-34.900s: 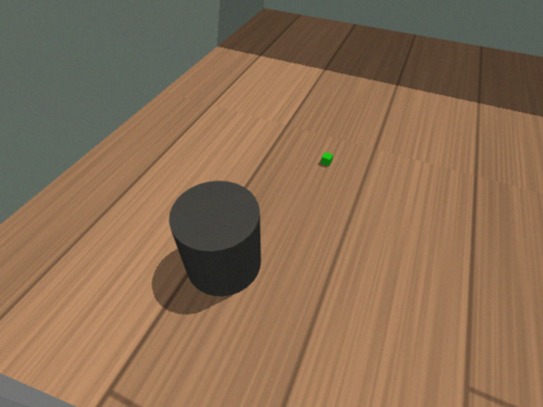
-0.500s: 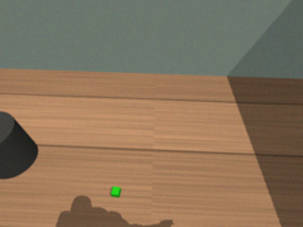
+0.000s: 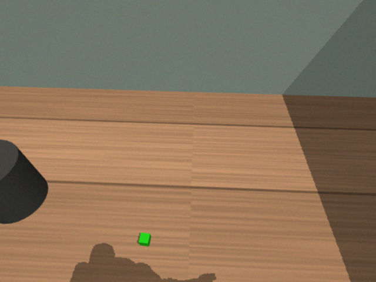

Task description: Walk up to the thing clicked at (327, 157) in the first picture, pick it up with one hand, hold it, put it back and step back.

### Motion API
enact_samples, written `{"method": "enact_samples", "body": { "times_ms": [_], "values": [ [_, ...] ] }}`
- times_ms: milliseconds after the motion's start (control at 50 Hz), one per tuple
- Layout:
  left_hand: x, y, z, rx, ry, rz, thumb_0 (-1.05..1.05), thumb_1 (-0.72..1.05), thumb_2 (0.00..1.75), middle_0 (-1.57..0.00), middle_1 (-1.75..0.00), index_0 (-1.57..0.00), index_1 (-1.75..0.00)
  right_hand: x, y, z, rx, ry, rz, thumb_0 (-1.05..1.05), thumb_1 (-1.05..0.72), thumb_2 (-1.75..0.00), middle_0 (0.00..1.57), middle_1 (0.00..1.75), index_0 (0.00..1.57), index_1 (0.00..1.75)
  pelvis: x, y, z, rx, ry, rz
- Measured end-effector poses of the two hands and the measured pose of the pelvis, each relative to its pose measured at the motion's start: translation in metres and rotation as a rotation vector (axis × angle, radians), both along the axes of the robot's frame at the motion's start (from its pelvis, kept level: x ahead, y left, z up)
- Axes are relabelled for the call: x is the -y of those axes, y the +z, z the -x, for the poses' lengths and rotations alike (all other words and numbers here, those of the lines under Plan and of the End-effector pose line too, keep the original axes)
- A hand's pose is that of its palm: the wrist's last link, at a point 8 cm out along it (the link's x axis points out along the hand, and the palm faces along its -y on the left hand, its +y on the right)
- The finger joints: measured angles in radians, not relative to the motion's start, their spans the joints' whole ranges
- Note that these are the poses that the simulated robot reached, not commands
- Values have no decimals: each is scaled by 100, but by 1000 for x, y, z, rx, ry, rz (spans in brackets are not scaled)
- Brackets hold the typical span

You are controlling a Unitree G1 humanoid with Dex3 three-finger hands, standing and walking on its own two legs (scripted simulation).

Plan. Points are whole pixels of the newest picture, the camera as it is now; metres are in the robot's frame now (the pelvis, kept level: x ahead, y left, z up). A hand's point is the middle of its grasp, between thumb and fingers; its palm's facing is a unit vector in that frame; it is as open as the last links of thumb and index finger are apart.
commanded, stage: stand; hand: left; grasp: from above
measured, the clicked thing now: (145, 239) +0.44 +0.23 -0.76
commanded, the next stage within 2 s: rise first in 0.14 s
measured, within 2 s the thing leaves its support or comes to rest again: neither
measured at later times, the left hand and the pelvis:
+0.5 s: hand out of the picture +0.15 +0.25 -0.17, palm faces -0.02 -0.94 -0.35, open 8.7 cm; pelvis -0.02 -0.01 -0.02, yaw +0 degrees
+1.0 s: hand out of the picture +0.12 +0.26 -0.23, palm faces -0.16 -0.88 -0.44, open 12.4 cm; pelvis -0.01 +0.00 -0.09, yaw +1 degrees
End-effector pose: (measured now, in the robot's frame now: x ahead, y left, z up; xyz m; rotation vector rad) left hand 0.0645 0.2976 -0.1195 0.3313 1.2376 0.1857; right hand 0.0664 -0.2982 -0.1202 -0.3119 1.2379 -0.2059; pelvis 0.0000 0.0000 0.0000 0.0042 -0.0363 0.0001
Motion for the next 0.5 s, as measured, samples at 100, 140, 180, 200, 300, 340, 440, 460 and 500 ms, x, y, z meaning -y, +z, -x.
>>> {"method": "enact_samples", "body": {
  "times_ms": [100,140,180,200,300,340,440,460,500],
  "values": [
    [1,0,-2,8,-1,0,1,90,90,-20,-30,-20,-30,1,1,-2,9,1,2,0,-90,-89,20,30,21,30,1,0,0,2,0,1],
    [1,0,-2,10,0,1,1,90,90,-20,-30,-20,-30,1,1,-2,10,3,3,0,-90,-89,20,30,21,30,1,0,0,2,0,0],
    [2,0,-2,11,-1,2,1,90,90,-20,-30,-20,-30,2,1,-2,9,2,3,0,-90,-89,20,30,21,30,1,0,1,2,0,0],
    [2,0,-2,10,-2,2,1,90,90,-20,-30,-20,-30,2,1,-1,9,1,3,0,-90,-89,20,30,21,30,1,0,1,2,0,0],
    [5,0,-9,56,19,5,1,90,90,-21,-31,-21,-31,0,2,-4,54,-3,5,0,-91,-90,20,30,21,30,1,-2,4,-25,7,1],
    [7,-2,-24,106,39,12,1,87,90,-23,-34,-21,-35,-7,1,-7,97,10,-2,0,-90,-89,20,30,21,30,2,-5,9,-48,15,2],
    [7,-11,-65,163,-5,20,1,67,86,-25,-51,-24,-52,-23,-7,-9,150,7,-33,0,-88,-89,20,30,20,30,5,-17,19,-126,12,4],
    [6,-12,-71,170,-21,17,1,62,85,-26,-55,-24,-55,-26,-9,-9,159,2,-39,0,-88,-89,20,30,21,30,5,-20,19,-138,9,5],
    [4,-13,-78,175,-48,6,1,49,84,-26,-62,-25,-62,-30,-11,-8,175,-12,-50,0,-88,-89,20,30,21,30,5,-23,18,-152,5,5]
  ]
}}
